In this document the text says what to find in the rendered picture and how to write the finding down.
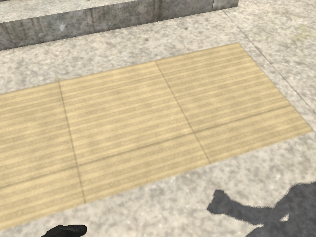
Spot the left robot hand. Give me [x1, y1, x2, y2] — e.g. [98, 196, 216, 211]
[41, 224, 87, 237]

